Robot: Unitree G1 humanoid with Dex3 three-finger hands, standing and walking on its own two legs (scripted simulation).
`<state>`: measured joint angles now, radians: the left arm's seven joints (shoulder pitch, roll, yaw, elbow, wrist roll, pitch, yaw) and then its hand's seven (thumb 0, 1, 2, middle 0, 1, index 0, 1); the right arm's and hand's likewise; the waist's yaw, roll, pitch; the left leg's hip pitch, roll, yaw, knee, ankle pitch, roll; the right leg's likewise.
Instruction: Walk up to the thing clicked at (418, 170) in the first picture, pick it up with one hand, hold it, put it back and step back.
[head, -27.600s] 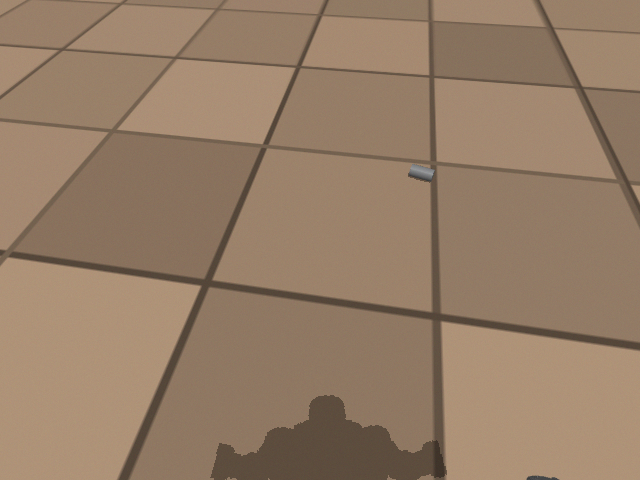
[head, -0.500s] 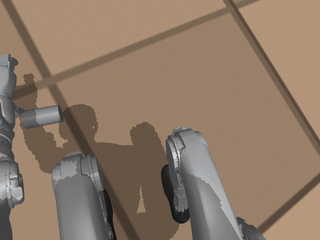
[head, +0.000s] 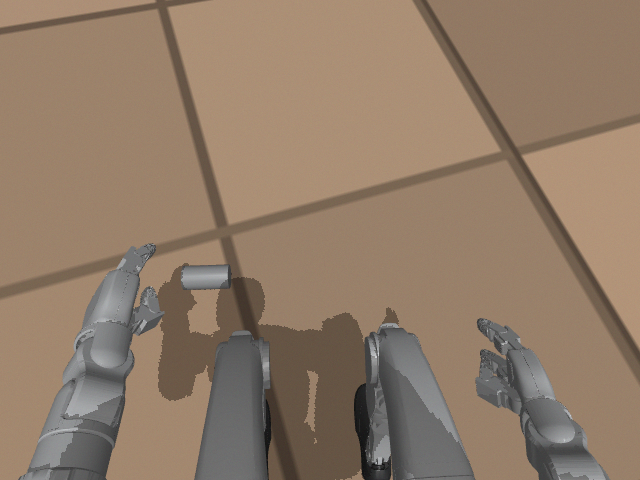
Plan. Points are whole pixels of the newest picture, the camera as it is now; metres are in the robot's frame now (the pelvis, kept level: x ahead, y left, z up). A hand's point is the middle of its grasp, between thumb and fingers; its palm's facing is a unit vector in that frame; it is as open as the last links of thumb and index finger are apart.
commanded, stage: home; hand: left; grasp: from above
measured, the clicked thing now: (206, 277) +0.48 +0.24 -0.49
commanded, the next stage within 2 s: none
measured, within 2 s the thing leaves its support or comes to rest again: neither
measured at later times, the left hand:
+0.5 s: hand (106, 340) +0.25 +0.19 +0.11, palm faces +0.10 -0.97 -0.21, open 7.4 cm
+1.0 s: hand (79, 376) +0.22 +0.19 +0.15, palm faces +0.11 -0.98 -0.19, open 7.4 cm
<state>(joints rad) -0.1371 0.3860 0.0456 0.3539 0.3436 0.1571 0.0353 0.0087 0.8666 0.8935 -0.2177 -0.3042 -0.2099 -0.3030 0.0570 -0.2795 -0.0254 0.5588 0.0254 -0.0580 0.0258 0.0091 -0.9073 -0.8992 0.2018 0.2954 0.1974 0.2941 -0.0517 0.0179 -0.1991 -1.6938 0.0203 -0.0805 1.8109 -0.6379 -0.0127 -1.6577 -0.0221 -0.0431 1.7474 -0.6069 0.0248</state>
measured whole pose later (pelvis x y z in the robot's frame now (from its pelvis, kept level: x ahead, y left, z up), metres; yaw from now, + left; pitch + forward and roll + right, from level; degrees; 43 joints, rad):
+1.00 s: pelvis +0.08 +0.00 +0.19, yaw +3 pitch +10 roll -3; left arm 0.50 0.22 0.03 -0.13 -0.05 0.45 0.01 0.01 0.90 0.90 -0.20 -0.30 -0.20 -0.30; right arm 0.27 -0.22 0.04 0.52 0.00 -0.25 -0.18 0.01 -0.90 -0.90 0.21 0.30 0.20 0.29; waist -0.03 0.04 -0.16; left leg -0.70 0.03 -0.07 1.01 -0.49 -0.02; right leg -0.65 -0.02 -0.07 0.94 -0.46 0.02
